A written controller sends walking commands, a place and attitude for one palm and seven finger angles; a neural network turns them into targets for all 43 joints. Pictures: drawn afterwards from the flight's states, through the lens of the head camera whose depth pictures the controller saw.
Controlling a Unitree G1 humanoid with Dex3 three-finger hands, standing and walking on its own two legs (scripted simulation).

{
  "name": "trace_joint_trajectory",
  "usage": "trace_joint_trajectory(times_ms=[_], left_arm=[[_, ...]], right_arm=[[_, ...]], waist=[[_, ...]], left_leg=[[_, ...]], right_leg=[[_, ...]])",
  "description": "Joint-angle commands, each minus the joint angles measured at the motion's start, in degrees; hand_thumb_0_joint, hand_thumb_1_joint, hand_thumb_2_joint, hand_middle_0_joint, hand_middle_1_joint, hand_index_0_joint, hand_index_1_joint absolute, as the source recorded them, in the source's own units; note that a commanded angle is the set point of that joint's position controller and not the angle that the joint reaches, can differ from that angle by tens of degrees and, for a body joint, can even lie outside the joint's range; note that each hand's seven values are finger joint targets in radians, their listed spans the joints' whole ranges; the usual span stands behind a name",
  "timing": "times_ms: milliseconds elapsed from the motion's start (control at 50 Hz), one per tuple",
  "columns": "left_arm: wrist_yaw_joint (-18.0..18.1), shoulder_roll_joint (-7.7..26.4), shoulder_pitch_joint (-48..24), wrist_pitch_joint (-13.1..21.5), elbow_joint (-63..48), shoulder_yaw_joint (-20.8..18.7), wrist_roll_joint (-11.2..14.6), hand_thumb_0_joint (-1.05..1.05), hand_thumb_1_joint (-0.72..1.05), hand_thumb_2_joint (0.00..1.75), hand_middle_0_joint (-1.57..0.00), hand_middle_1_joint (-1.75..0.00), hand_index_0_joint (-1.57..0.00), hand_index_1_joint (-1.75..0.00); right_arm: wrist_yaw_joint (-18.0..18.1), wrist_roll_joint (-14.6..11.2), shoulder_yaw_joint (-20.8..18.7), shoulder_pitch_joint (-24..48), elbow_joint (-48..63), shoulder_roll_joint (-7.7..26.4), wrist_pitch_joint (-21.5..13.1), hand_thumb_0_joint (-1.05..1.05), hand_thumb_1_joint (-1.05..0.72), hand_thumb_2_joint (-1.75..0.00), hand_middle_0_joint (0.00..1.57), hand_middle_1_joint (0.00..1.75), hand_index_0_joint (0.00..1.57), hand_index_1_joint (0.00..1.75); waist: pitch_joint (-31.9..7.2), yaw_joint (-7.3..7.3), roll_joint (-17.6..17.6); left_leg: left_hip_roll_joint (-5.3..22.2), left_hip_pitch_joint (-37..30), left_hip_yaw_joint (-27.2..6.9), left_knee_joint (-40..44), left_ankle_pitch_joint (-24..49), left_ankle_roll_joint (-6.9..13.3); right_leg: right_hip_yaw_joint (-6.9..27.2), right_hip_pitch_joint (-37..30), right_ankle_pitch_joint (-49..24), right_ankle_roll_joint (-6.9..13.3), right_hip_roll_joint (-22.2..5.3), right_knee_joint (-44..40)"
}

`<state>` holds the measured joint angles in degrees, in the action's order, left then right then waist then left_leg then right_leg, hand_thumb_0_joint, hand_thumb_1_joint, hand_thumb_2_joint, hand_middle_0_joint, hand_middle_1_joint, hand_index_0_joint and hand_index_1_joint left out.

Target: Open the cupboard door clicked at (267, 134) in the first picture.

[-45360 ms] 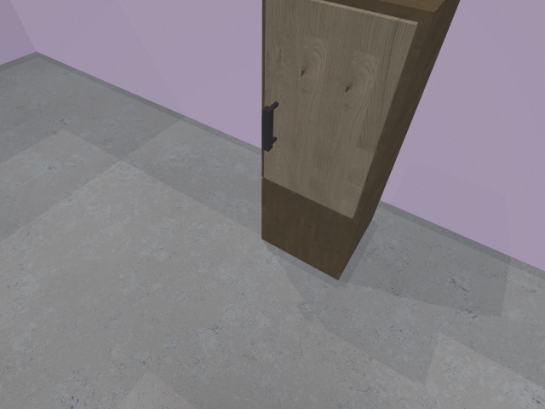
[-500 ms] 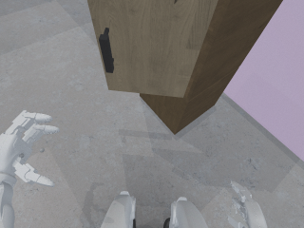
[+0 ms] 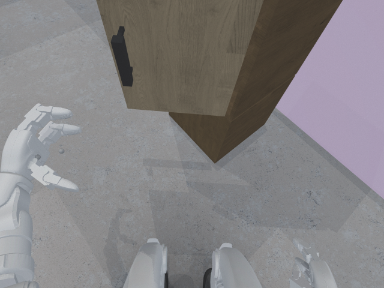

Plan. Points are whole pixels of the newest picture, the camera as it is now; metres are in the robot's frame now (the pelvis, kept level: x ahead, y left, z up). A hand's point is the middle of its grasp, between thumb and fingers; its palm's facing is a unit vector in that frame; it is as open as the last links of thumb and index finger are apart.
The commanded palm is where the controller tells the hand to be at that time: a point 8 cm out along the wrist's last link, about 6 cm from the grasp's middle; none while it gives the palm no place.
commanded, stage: move the hooked fingers beside the handle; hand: left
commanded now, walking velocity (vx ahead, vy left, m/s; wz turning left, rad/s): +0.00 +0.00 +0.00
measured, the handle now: (124, 57) +0.63 +0.19 +0.02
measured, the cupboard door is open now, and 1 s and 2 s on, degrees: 47 47 47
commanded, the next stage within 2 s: slide the fingers in behind the handle in 1.98 s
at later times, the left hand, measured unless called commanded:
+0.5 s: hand (79, 112) +0.45 +0.26 +0.04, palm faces -0.03 -1.00 -0.04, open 14.0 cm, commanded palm +0.45 +0.30 +0.03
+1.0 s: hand (98, 77) +0.56 +0.24 +0.03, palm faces -0.02 -1.00 -0.05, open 14.0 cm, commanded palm +0.56 +0.27 +0.02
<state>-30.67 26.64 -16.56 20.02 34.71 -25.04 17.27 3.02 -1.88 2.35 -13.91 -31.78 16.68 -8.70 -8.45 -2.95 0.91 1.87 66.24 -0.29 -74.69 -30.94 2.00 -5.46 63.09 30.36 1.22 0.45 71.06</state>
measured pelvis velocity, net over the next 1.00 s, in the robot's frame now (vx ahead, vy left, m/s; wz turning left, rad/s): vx -0.01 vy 0.00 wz -0.05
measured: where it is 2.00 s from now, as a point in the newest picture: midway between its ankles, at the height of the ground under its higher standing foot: outside the picture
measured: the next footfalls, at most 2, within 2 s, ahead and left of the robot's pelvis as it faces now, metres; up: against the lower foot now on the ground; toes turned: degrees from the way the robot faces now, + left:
none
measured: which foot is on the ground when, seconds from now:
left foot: down 0.00-1.00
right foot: down 0.00-1.00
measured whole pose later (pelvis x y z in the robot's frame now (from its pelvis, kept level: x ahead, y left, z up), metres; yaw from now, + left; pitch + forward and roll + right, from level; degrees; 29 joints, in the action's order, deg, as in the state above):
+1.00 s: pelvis -0.01 +0.00 -0.04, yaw -3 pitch +32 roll -6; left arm -24.9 46.5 -61.7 19.8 70.6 -30.4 2.3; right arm 1.4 0.9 5.6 -19.0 -33.8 17.6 2.5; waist -6.4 -13.6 2.6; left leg 3.6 83.5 -1.7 -83.2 -32.3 2.1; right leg -6.7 79.7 30.5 1.4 2.1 77.6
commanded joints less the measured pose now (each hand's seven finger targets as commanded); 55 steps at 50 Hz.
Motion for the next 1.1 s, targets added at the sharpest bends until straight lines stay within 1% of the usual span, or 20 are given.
trace_joint_trajectory(times_ms=[0,40,120,240,300,400,460,520,540,620,660,680,700,740,800,860,920,960,1020,1080], left_arm=[[1.51,17.32,-15.98,4.77,-6.54,-6.32,0.23,0.0,-0.5,0.3,-0.3,-1.2,-0.3,-1.2],[1.15,17.34,-18.34,5.74,-5.46,-5.95,-0.05,0.0,-0.5,0.3,-0.3,-1.2,-0.3,-1.2],[0.23,16.67,-22.93,6.52,-1.41,-4.23,-0.59,0.0,-0.5,0.3,-0.3,-1.2,-0.3,-1.2],[0.87,20.19,-29.89,7.39,2.03,-6.13,-2.19,0.0,-0.5,0.3,-0.3,-1.2,-0.3,-1.2],[1.83,20.02,-32.81,7.52,6.54,-5.44,-3.48,0.0,-0.5,0.3,-0.3,-1.2,-0.3,-1.2],[2.68,21.48,-39.59,8.44,10.7,-5.05,-5.28,0.0,-0.5,0.3,-0.3,-1.2,-0.3,-1.2],[2.96,24.21,-43.86,8.29,15.83,-5.94,-6.25,0.0,-0.5,0.3,-0.3,-1.2,-0.3,-1.2],[3.04,25.23,-48.7,8.9,14.25,-5.4,-6.97,0.0,-0.5,0.3,-0.3,-1.2,-0.3,-1.2],[3.1,26.62,-48.04,8.98,14.82,-6.48,-7.23,0.0,-0.5,0.3,-0.3,-1.2,-0.3,-1.2],[3.46,25.97,-52.48,7.55,19.16,-4.56,-8.22,0.0,-0.5,0.3,-0.3,-1.2,-0.3,-1.2],[4.04,29.89,-55.07,6.62,21.46,-6.33,-9.2,0.0,-0.5,0.3,-0.3,-1.2,-0.3,-1.2],[4.29,29.77,-57.1,6.32,21.87,-5.32,-9.78,0.0,-0.5,0.3,-0.3,-1.2,-0.3,-1.2],[4.57,29.88,-59.04,6.33,20.85,-5.02,-10.06,0.0,-0.5,0.3,-0.3,-1.2,-0.3,-1.2],[5.06,32.21,-60.29,6.98,19.52,-6.58,-10.45,0.0,-0.5,0.3,-0.3,-1.2,-0.3,-1.2],[5.35,32.06,-63.08,5.62,22.88,-5.42,-11.38,0.0,-0.5,0.3,-0.3,-1.2,-0.3,-1.2],[5.53,36.99,-64.45,4.08,25.16,-7.53,-12.73,0.0,-0.5,0.3,-0.3,-1.2,-0.3,-1.2],[5.87,37.46,-68.33,3.7,22.97,-6.67,-13.82,0.0,-0.5,0.3,-0.3,-1.2,-0.3,-1.2],[6.07,39.27,-69.27,3.2,23.42,-7.63,-14.13,0.0,-0.5,0.3,-0.3,-1.2,-0.3,-1.2],[6.15,38.98,-72.69,2.35,24.29,-6.74,-14.77,0.0,-0.5,0.3,-0.3,-1.2,-0.3,-1.2],[6.21,41.64,-73.8,0.85,26.4,-6.86,-16.07,0.0,-0.5,0.3,-0.3,-1.2,-0.3,-1.2]], right_arm=[[0.37,0.04,-4.5,-4.17,4.92,9.81,-0.73,0.0,-0.9,-0.9,0.2,0.3,0.2,0.3],[0.21,0.17,-4.49,-4.93,4.55,9.93,-0.32,0.0,-0.9,-0.9,0.2,0.3,0.2,0.3],[0.06,0.1,-4.63,-6.23,3.49,10.22,0.58,0.0,-0.9,-0.9,0.2,0.3,0.2,0.3],[-0.07,0.55,-4.86,-8.18,1.81,10.62,2.4,0.0,-0.9,-0.9,0.2,0.3,0.2,0.3],[-0.25,0.6,-4.7,-8.6,1.38,10.64,3.46,0.0,-0.9,-0.9,0.2,0.3,0.2,0.3],[-0.43,1.02,-4.4,-9.8,0.65,10.79,4.9,0.0,-0.9,-0.9,0.2,0.3,0.2,0.3],[-0.4,1.18,-3.97,-10.49,0.14,11.28,5.91,0.0,-0.9,-0.9,0.2,0.3,0.2,0.3],[-0.5,1.55,-3.77,-11.18,0.35,11.3,6.51,0.0,-0.9,-0.9,0.2,0.3,0.2,0.3],[-0.54,1.66,-3.95,-11.54,0.14,11.62,6.85,0.0,-0.9,-0.9,0.2,0.3,0.2,0.3],[-0.69,1.69,-3.3,-12.15,-0.25,11.63,8.03,0.0,-0.9,-0.9,0.2,0.3,0.2,0.3],[-0.47,1.77,-2.93,-12.62,-0.49,12.29,8.55,0.0,-0.9,-0.9,0.2,0.3,0.2,0.3],[-0.45,1.82,-2.69,-12.79,-0.45,12.27,8.72,0.0,-0.9,-0.9,0.2,0.3,0.2,0.3],[-0.43,2.01,-2.66,-13.19,-0.59,12.26,8.76,0.0,-0.9,-0.9,0.2,0.3,0.2,0.3],[-0.55,2.34,-2.68,-14.02,-0.57,12.45,9.05,0.0,-0.9,-0.9,0.2,0.3,0.2,0.3],[-0.75,2.46,-2.2,-14.81,-1.05,12.46,9.7,0.0,-0.9,-0.9,0.2,0.3,0.2,0.3],[-0.58,2.51,-1.42,-15.69,-0.59,12.85,10.47,0.0,-0.9,-0.9,0.2,0.3,0.2,0.3],[-0.85,2.93,-1.21,-16.64,-0.59,12.6,10.93,0.0,-0.9,-0.9,0.2,0.3,0.2,0.3],[-0.89,3.1,-1.09,-17.41,-0.83,12.98,11.39,0.0,-0.9,-0.9,0.2,0.3,0.2,0.3],[-1.07,3.31,-0.8,-18.62,-1.2,12.89,11.63,0.0,-0.9,-0.9,0.2,0.3,0.2,0.3],[-0.94,3.47,-0.09,-19.27,-1.06,13.13,12.33,0.0,-0.9,-0.9,0.2,0.3,0.2,0.3]], waist=[[-22.75,0.35,4.94],[-24.47,-0.01,5.4],[-23.74,-1.1,6.82],[-27.57,-1.11,7.32],[-24.74,-1.9,6.45],[-26.75,-2.91,8.04],[-24.9,-4.23,6.45],[-29.2,-4.7,9.47],[-30.61,-4.18,9.88],[-28.08,-6.52,9.09],[-27.08,-7.12,8.31],[-26.94,-7.73,9.59],[-28.49,-8.12,10.38],[-33.38,-7.41,13.34],[-31.13,-9.45,12.24],[-31.26,-9.48,11.95],[-33.85,-10.05,15.98],[-34.66,-10.56,16.39],[-34.39,-12.0,16.43],[-33.17,-12.53,16.46]], left_leg=[[-0.63,-16.96,-2.9,10.09,16.57,-0.53],[-0.48,-18.18,-3.07,9.73,17.78,-0.5],[-0.36,-19.34,-3.49,9.46,18.48,-0.58],[-0.07,-21.37,-4.06,8.75,20.91,-0.77],[-0.09,-18.94,-3.95,8.62,18.19,-0.49],[-0.05,-19.42,-4.35,7.52,18.73,-0.39],[0.08,-16.54,-4.48,6.56,16.89,-0.07],[0.08,-18.6,-4.9,5.5,19.88,-0.03],[0.25,-19.97,-5.11,5.51,21.02,-0.31],[0.38,-17.07,-5.47,4.44,19.08,0.17],[0.54,-14.38,-5.48,3.97,16.77,0.36],[0.46,-14.06,-5.67,3.89,16.46,0.35],[0.53,-14.8,-5.7,3.32,17.49,0.47],[0.62,-17.95,-6.21,2.75,20.76,0.01],[0.88,-15.67,-6.27,1.78,20.35,0.35],[0.93,-12.54,-6.08,0.94,20.06,0.69],[1.18,-15.28,-6.76,0.18,23.1,0.49],[1.55,-16.12,-7.06,-0.21,24.7,0.32],[1.73,-16.19,-7.69,-0.72,24.68,0.51],[1.74,-12.99,-7.22,-1.31,23.45,0.79]], right_leg=[[3.52,-10.52,-11.42,0.62,1.32,-8.53],[3.58,-10.09,-12.36,0.66,1.57,-8.15],[3.38,-7.43,-12.21,0.92,1.74,-7.94],[3.32,-6.64,-13.52,0.77,1.7,-7.22],[3.23,-5.22,-11.49,0.65,1.71,-7.39],[3.22,-3.49,-11.45,0.65,1.8,-6.52],[3.28,-2.28,-10.35,0.54,2.04,-6.34],[3.15,-1.79,-12.01,0.73,2.14,-4.97],[3.2,-1.73,-12.59,0.71,2.11,-5.09],[3.01,0.82,-11.29,0.49,2.33,-4.79],[3.11,1.28,-9.95,0.27,2.3,-4.86],[3.02,2.12,-9.49,0.31,2.24,-4.66],[3.1,2.35,-10.14,0.28,2.27,-4.4],[2.9,2.71,-11.52,0.55,2.4,-3.42],[2.79,3.84,-11.64,0.19,2.51,-3.51],[2.76,2.76,-12.16,0.14,2.65,-2.87],[2.37,4.51,-13.43,0.43,2.79,-1.94],[2.23,5.27,-14.21,0.23,2.8,-1.92],[1.83,6.83,-14.0,0.25,3.02,-1.62],[1.93,6.11,-13.85,0.05,3.09,-1.68]])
